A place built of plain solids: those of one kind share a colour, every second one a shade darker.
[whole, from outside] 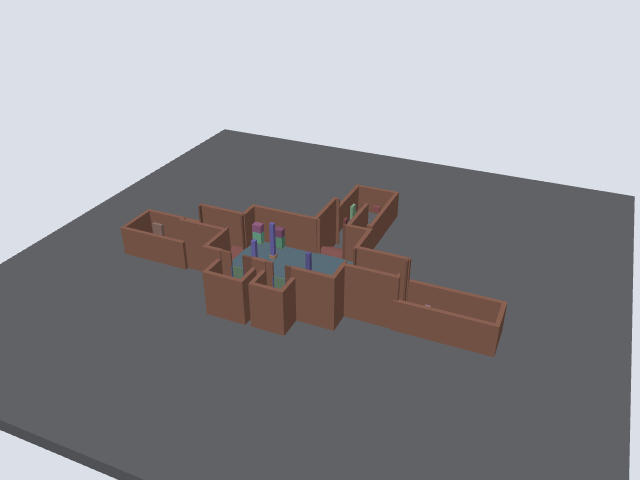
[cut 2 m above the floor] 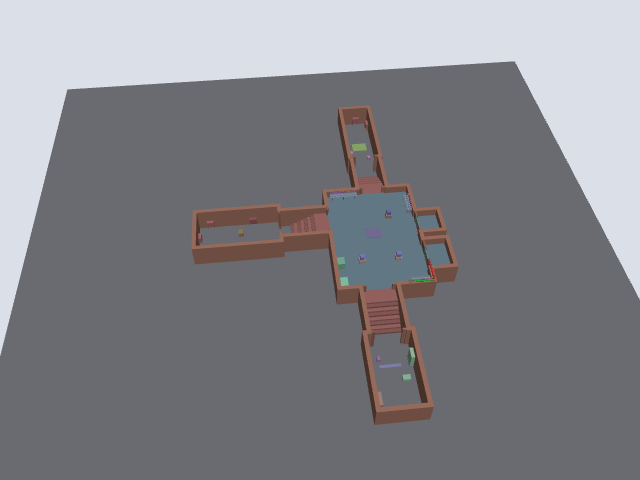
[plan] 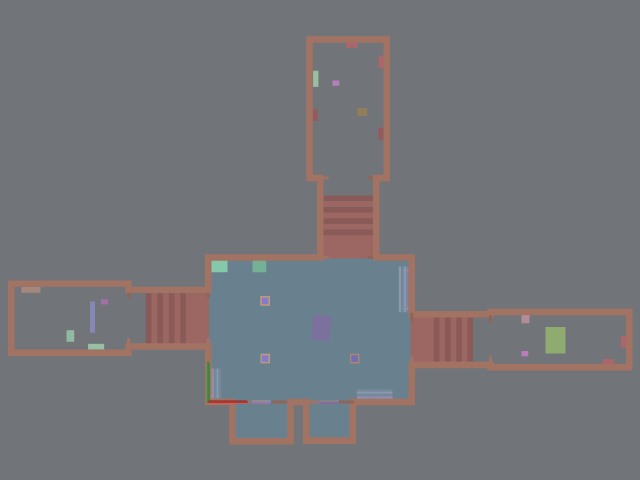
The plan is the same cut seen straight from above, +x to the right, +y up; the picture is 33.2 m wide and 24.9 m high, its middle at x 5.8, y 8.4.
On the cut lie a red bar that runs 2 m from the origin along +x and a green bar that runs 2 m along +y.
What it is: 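A pedestrian concourse under a road junction, its hall raised by a flight over the passages that come to it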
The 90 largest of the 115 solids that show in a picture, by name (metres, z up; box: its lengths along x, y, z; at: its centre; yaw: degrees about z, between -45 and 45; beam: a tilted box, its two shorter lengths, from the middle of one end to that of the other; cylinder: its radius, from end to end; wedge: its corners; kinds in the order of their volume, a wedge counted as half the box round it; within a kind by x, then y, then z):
{
 "wall_1": {"box": [0.34, 3.93, 2.67], "at": [-10.22, 4.34, 1.28]},
 "wall_2": {"box": [6.42, 0.34, 2.67], "at": [-7.18, 2.55, 1.28]},
 "wall_3": {"box": [6.42, 0.34, 2.67], "at": [-7.18, 6.14, 1.28]},
 "wall_4": {"box": [0.34, 0.66, 2.67], "at": [-4.14, 2.71, 1.28]},
 "wall_5": {"box": [0.16, 0.52, 4.61], "at": [-4.14, 3.06, 2.26]},
 "wall_6": {"box": [0.16, 0.52, 4.61], "at": [-4.14, 5.63, 2.26]},
 "wall_7": {"box": [0.34, 0.66, 2.67], "at": [-4.14, 5.98, 1.28]},
 "wall_8": {"box": [4.47, 0.34, 4.61], "at": [-2.07, 2.87, 2.26]},
 "wall_9": {"box": [4.47, 0.34, 4.61], "at": [-2.07, 5.81, 2.26]},
 "wall_10": {"box": [0.34, 3.21, 4.61], "at": [0.0, 1.44, 2.26]},
 "wall_11": {"box": [0.16, 0.52, 4.61], "at": [0.0, 5.63, 2.26]},
 "wall_12": {"box": [0.34, 2.02, 4.61], "at": [0.0, 6.65, 2.26]},
 "wall_13": {"box": [1.59, 0.34, 4.61], "at": [0.63, 0.0, 2.26]},
 "wall_14": {"box": [0.34, 2.37, 3.86], "at": [1.25, -1.02, 1.88]},
 "wall_15": {"box": [1.09, 0.16, 4.61], "at": [1.72, 0.0, 2.26]},
 "wall_16": {"box": [3.36, 0.34, 3.86], "at": [2.77, -2.04, 1.88]},
 "wall_17": {"box": [6.14, 0.34, 4.61], "at": [2.9, 7.49, 2.26]},
 "wall_18": {"box": [1.09, 0.16, 4.61], "at": [3.81, 0.0, 2.26]},
 "wall_19": {"box": [0.34, 2.37, 3.86], "at": [4.28, -1.02, 1.88]},
 "wall_20": {"box": [1.15, 0.34, 4.61], "at": [4.68, 0.0, 2.26]},
 "wall_21": {"box": [0.34, 2.34, 3.86], "at": [5.08, -1.0, 1.88]},
 "wall_22": {"box": [0.34, 7.52, 2.67], "at": [5.26, 15.2, 1.28]},
 "wall_23": {"box": [0.79, 0.16, 4.61], "at": [5.4, 0.0, 2.26]},
 "wall_24": {"box": [0.34, 4.46, 4.61], "at": [5.81, 9.55, 2.26]},
 "wall_25": {"box": [0.52, 0.16, 4.61], "at": [5.99, 7.49, 2.26]},
 "wall_26": {"box": [0.52, 0.16, 4.61], "at": [5.99, 11.61, 2.26]},
 "wall_27": {"box": [2.75, 0.34, 3.86], "at": [6.29, -2.01, 1.88]},
 "wall_28": {"box": [0.79, 0.16, 4.61], "at": [7.19, 0.0, 2.26]},
 "wall_29": {"box": [4.34, 0.34, 2.67], "at": [7.26, 18.8, 1.28]},
 "wall_30": {"box": [0.34, 2.34, 3.86], "at": [7.5, -1.0, 1.88]},
 "wall_31": {"box": [0.52, 0.16, 4.61], "at": [8.53, 7.49, 2.26]},
 "wall_32": {"box": [0.34, 4.46, 4.61], "at": [8.72, 9.55, 2.26]},
 "wall_33": {"box": [3.39, 0.34, 4.61], "at": [9.03, 0.0, 2.26]},
 "wall_34": {"box": [0.34, 7.52, 2.67], "at": [9.26, 15.2, 1.28]},
 "wall_35": {"box": [2.17, 0.34, 4.61], "at": [9.64, 7.49, 2.26]},
 "wall_36": {"box": [0.34, 2.25, 4.61], "at": [10.55, 0.96, 2.26]},
 "wall_37": {"box": [0.16, 0.52, 4.61], "at": [10.55, 4.37, 2.26]},
 "wall_38": {"box": [0.34, 3.28, 4.61], "at": [10.55, 6.02, 2.26]},
 "wall_39": {"box": [4.42, 0.34, 4.61], "at": [12.6, 1.92, 2.26]},
 "wall_40": {"box": [4.42, 0.34, 4.61], "at": [12.6, 4.55, 2.26]},
 "wall_41": {"box": [0.34, 0.46, 2.67], "at": [14.64, 1.86, 1.28]},
 "wall_42": {"box": [0.16, 0.52, 4.61], "at": [14.64, 2.1, 2.26]},
 "wall_43": {"box": [0.16, 0.52, 4.61], "at": [14.64, 4.37, 2.26]},
 "wall_44": {"box": [7.54, 0.34, 2.67], "at": [18.24, 1.8, 1.28]},
 "wall_45": {"box": [7.54, 0.34, 2.67], "at": [18.24, 4.67, 1.28]},
 "wall_46": {"box": [0.34, 3.21, 2.67], "at": [21.84, 3.23, 1.28]},
 "ground_1": {"box": [3.08, 2.19, 0.5], "at": [2.77, -0.97, 1.06]},
 "ground_2": {"box": [10.62, 7.55, 0.5], "at": [5.28, 3.75, 1.06]},
 "ground_3": {"box": [2.48, 2.16, 0.5], "at": [6.29, -0.96, 1.06]},
 "down_1": {"box": [0.3, 2.6, 0.21], "at": [-3.09, 4.34, 0.06]},
 "down_2": {"box": [0.3, 2.6, 0.38], "at": [-2.79, 4.34, 0.14]},
 "down_3": {"box": [0.3, 2.6, 0.54], "at": [-2.49, 4.34, 0.22]},
 "down_4": {"box": [0.3, 2.6, 0.7], "at": [-2.19, 4.34, 0.3]},
 "down_5": {"box": [0.3, 2.6, 0.87], "at": [-1.9, 4.34, 0.38]},
 "down_6": {"box": [0.3, 2.6, 1.03], "at": [-1.6, 4.34, 0.47]},
 "down_7": {"box": [0.3, 2.6, 1.19], "at": [-1.3, 4.34, 0.55]},
 "down_8": {"box": [1.2, 2.6, 1.36], "at": [-0.55, 4.34, 0.63]},
 "down_9": {"box": [2.57, 1.2, 1.36], "at": [7.26, 8.04, 0.63]},
 "down_10": {"box": [2.57, 0.29, 1.19], "at": [7.26, 8.79, 0.55]},
 "down_11": {"box": [2.57, 0.29, 1.03], "at": [7.26, 9.09, 0.47]},
 "down_12": {"box": [2.57, 0.29, 0.87], "at": [7.26, 9.38, 0.38]},
 "down_13": {"box": [2.57, 0.29, 0.7], "at": [7.26, 9.68, 0.3]},
 "down_14": {"box": [2.57, 0.29, 0.54], "at": [7.26, 9.97, 0.22]},
 "down_15": {"box": [2.57, 0.29, 0.38], "at": [7.26, 10.27, 0.14]},
 "down_16": {"box": [2.57, 0.29, 0.21], "at": [7.26, 10.56, 0.06]},
 "down_17": {"box": [1.2, 2.29, 1.36], "at": [11.11, 3.23, 0.63]},
 "down_18": {"box": [0.29, 2.29, 1.19], "at": [11.85, 3.23, 0.55]},
 "down_19": {"box": [0.29, 2.29, 1.03], "at": [12.14, 3.23, 0.47]},
 "down_20": {"box": [0.29, 2.29, 0.87], "at": [12.43, 3.23, 0.38]},
 "down_21": {"box": [0.29, 2.29, 0.7], "at": [12.72, 3.23, 0.3]},
 "down_22": {"box": [0.29, 2.29, 0.54], "at": [13.02, 3.23, 0.22]},
 "down_23": {"box": [0.29, 2.29, 0.38], "at": [13.31, 3.23, 0.14]},
 "down_24": {"box": [0.29, 2.29, 0.21], "at": [13.6, 3.23, 0.06]},
 "hall_column_1": {"box": [0.35, 0.35, 3.31], "at": [2.96, 2.25, 2.91]},
 "hall_column_2": {"box": [0.35, 0.35, 3.31], "at": [2.96, 5.25, 2.91]},
 "hall_column_3": {"box": [0.35, 0.35, 3.31], "at": [7.6, 2.25, 2.91]},
 "hall_machine_body_1": {"box": [0.83, 0.6, 1.02], "at": [0.59, 7.02, 1.92]},
 "hall_machine_body_2": {"box": [0.72, 0.6, 1.02], "at": [2.65, 7.02, 1.92]},
 "hall_machine_head_1": {"box": [0.83, 0.6, 0.64], "at": [0.59, 7.02, 2.79]},
 "hall_machine_head_2": {"box": [0.72, 0.6, 0.64], "at": [2.65, 7.02, 2.79]},
 "cabinet_arm_body_1": {"box": [0.82, 0.28, 1.28], "at": [-5.82, 2.87, 0.76]},
 "cabinet_arm_body_2": {"box": [0.27, 0.83, 1.28], "at": [5.58, 16.76, 0.76]},
 "arm_cabinet_body_1": {"box": [0.99, 0.3, 1.47], "at": [-9.2, 5.82, 0.82]},
 "deck_1": {"box": [1.04, 1.39, 0.15], "at": [18.02, 3.2, 0.03]},
 "leaf_door_1": {"box": [1.0, 0.05, 2.07], "at": [2.77, 0.05, 2.29]},
 "leaf_door_2": {"box": [1.0, 0.05, 2.07], "at": [6.29, 0.05, 2.29]},
 "hall_column_base_1": {"box": [0.5, 0.5, 0.37], "at": [2.96, 2.25, 1.44]},
 "hall_column_base_2": {"box": [0.5, 0.5, 0.37], "at": [2.96, 5.25, 1.44]},
 "firebox_arm_box_1": {"box": [0.62, 0.26, 0.56], "at": [20.76, 2.1, 0.58]},
 "firebox_arm_box_2": {"box": [0.26, 0.62, 0.56], "at": [21.54, 3.11, 0.58]}
}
